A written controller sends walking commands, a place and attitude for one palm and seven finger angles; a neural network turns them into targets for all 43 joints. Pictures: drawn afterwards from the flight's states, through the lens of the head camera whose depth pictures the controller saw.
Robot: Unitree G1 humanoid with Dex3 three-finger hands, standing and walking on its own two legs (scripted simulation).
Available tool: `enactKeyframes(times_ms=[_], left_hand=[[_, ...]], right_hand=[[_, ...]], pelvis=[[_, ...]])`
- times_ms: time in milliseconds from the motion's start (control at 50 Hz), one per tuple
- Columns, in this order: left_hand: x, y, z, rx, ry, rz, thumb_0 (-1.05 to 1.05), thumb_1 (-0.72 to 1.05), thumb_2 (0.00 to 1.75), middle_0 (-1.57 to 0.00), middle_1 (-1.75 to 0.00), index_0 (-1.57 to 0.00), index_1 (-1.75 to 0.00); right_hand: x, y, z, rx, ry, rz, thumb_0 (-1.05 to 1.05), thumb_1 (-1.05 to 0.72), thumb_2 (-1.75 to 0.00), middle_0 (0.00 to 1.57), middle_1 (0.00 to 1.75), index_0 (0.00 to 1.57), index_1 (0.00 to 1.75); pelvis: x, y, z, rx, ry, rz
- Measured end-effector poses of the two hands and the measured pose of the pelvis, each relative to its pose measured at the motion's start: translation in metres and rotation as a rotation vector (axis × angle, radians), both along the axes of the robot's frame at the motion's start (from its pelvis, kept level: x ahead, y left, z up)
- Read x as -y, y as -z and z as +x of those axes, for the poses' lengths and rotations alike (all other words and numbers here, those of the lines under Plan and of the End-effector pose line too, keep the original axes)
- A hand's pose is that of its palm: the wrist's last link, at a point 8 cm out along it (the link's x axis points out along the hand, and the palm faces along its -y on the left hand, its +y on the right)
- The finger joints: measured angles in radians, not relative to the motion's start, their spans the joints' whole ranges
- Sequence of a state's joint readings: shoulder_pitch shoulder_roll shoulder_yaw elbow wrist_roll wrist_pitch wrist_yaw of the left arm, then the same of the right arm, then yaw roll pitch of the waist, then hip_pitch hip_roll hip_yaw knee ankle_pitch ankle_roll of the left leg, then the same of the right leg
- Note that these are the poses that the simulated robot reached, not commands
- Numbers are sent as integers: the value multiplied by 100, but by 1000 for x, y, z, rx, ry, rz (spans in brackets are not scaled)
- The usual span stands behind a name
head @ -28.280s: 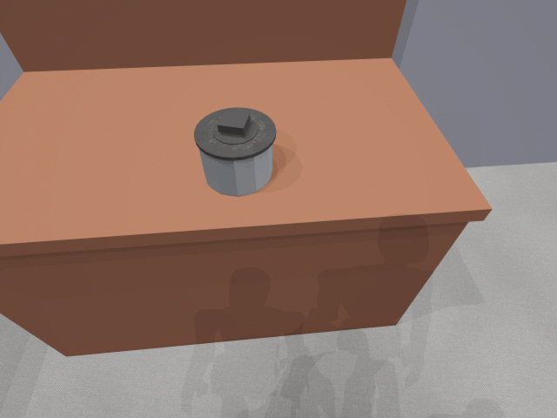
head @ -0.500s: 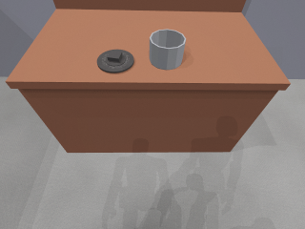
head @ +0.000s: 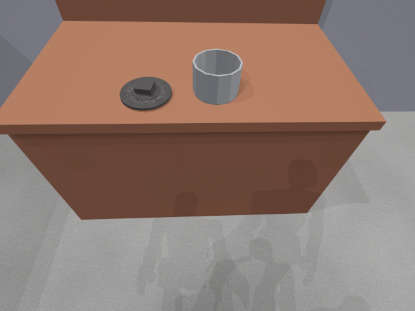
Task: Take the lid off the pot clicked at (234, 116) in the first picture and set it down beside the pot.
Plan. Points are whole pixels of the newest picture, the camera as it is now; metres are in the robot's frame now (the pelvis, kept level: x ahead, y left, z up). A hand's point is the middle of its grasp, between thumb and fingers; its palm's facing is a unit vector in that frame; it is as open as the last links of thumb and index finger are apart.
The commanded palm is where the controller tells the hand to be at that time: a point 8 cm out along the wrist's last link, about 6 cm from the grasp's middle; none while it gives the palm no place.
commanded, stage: stop stepping back and stand still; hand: left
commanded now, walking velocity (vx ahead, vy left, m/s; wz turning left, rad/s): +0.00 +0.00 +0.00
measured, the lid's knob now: (144, 86) +0.74 +0.23 -0.02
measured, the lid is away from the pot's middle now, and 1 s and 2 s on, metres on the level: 0.23 0.23 0.23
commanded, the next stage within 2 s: let the arm hang, fingers relaxed in 0.14 s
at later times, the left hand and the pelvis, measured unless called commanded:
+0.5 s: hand out of the picture +0.02 +0.17 -0.18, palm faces +0.03 -0.98 -0.20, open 7.3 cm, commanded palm none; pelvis +0.01 -0.01 +0.00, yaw -1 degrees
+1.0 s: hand out of the picture +0.02 +0.17 -0.18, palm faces +0.03 -0.98 -0.20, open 7.3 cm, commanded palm none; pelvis +0.01 -0.01 +0.00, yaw -1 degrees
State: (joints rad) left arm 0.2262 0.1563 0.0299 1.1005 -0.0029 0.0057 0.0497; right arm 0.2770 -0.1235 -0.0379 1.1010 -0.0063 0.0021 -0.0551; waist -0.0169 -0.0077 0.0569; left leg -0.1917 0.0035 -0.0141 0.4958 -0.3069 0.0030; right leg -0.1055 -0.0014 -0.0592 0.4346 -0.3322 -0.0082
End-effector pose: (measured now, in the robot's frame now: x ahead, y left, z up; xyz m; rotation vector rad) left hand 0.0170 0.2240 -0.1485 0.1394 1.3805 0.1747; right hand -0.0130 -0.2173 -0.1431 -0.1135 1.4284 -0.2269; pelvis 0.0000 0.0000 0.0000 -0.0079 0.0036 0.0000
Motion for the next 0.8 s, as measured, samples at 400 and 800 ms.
enactKeyframes(times_ms=[400,800], left_hand=[[9,0,-3,-41,3,-5,1,92,90,-20,-30,-20,-30],[9,-2,1,-29,9,1,1,93,90,-20,-30,-20,-30]], right_hand=[[1,1,3,-18,15,10,1,-92,-90,20,30,20,30],[-3,2,-5,-26,33,23,1,-92,-90,20,30,20,30]], pelvis=[[5,-1,10,6,14,4],[6,-1,11,7,21,4]])
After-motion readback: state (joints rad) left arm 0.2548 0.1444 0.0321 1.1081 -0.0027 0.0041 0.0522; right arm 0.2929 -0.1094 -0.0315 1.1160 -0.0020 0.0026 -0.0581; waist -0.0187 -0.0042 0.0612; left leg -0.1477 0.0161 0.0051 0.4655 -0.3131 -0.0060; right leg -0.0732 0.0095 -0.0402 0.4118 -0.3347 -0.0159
